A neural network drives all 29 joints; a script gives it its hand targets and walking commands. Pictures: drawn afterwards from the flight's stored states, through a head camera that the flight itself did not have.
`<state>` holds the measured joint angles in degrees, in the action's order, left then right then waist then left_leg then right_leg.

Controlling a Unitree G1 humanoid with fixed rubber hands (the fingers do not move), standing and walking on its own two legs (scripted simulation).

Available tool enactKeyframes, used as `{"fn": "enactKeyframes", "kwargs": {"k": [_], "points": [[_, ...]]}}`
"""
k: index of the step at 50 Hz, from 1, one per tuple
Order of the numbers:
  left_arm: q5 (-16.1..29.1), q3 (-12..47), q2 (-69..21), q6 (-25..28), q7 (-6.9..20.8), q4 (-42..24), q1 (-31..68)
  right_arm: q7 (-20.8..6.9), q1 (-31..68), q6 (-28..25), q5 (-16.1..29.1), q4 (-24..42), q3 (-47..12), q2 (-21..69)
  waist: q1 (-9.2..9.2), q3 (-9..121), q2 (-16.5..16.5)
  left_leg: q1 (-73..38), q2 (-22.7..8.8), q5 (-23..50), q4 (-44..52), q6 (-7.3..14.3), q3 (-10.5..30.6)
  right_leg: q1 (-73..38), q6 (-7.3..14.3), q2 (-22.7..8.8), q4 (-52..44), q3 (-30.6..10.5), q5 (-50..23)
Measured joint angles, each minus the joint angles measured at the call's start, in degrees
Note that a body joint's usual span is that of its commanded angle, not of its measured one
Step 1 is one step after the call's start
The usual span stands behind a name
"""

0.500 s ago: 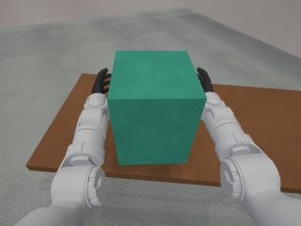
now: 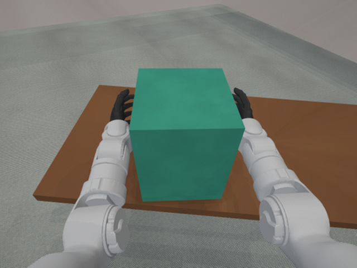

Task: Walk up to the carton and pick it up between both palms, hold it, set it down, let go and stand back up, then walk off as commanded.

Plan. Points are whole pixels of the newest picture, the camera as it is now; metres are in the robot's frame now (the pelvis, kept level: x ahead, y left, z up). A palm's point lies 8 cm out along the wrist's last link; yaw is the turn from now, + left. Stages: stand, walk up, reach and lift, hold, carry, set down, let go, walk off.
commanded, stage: set down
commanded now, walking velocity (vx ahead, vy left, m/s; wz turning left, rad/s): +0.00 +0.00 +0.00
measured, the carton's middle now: (181, 136) +0.40 +0.03 +0.10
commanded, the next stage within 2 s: none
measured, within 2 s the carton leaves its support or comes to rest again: rests again in 0.42 s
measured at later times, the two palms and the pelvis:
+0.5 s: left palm (120, 129) +0.39 +0.18 +0.12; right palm (241, 129) +0.41 -0.11 +0.12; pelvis +0.00 +0.00 +0.00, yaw +0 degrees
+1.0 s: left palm (120, 132) +0.38 +0.17 +0.11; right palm (242, 132) +0.40 -0.12 +0.12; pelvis +0.00 +0.00 +0.00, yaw +0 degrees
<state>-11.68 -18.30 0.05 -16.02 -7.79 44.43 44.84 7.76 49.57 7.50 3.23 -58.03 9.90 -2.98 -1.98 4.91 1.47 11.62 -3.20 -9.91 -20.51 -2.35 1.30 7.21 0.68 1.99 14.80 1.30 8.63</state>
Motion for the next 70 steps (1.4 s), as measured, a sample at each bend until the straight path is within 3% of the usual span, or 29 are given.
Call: {"fn": "enactKeyframes", "kwargs": {"k": [19,37,54,61,65,70], "points": [[-1.31,-0.73,-0.25,2.72,0.36,3.08,-0.22,-1.16,-1.14,-3.56,-4.36,-2.69,4.83,1.52,-0.55,-0.22,0.82,0.20,0.03,0.42,0.36,-0.10,0.22,0.23,0.11,-0.01,-0.13,0.23,-0.20],[-2.69,-2.40,-1.80,6.09,1.02,2.83,-2.00,-2.42,-4.33,-6.07,-7.67,-0.11,6.93,2.56,-0.75,-0.81,0.73,-0.59,0.17,0.37,0.97,-0.04,-0.08,-0.03,0.08,-0.18,0.23,0.00,0.27],[-7.88,-9.32,-4.66,7.85,4.92,0.41,-0.76,-6.48,-5.33,-9.19,-17.68,4.93,16.44,5.62,-1.93,-4.80,1.22,-3.37,0.65,1.48,2.93,0.35,-1.20,-1.25,-0.15,-0.74,0.90,-0.99,0.24],[-5.78,-7.32,-3.90,7.60,3.65,-0.23,-0.73,-5.38,-4.56,-10.53,-14.39,3.64,13.03,4.17,-2.47,-6.07,0.96,-3.01,0.60,1.46,2.81,0.56,-2.14,-0.31,-0.28,-0.73,1.49,-1.89,0.20],[-1.36,-2.83,-2.29,6.79,0.63,-0.08,-1.34,-3.32,-3.70,-10.39,-8.23,2.07,6.59,1.93,-2.45,-5.64,0.50,-0.15,0.27,1.01,1.25,0.54,-2.36,2.20,-0.24,-0.42,2.04,-2.13,0.03],[7.90,4.70,1.24,4.90,-3.38,-0.27,-1.14,-0.80,-2.06,-7.17,3.30,1.69,-4.04,-2.32,-3.14,-4.08,-0.20,5.52,-0.58,0.28,-1.60,0.39,-2.70,7.28,-0.09,0.38,3.07,-2.56,-0.50]]}}
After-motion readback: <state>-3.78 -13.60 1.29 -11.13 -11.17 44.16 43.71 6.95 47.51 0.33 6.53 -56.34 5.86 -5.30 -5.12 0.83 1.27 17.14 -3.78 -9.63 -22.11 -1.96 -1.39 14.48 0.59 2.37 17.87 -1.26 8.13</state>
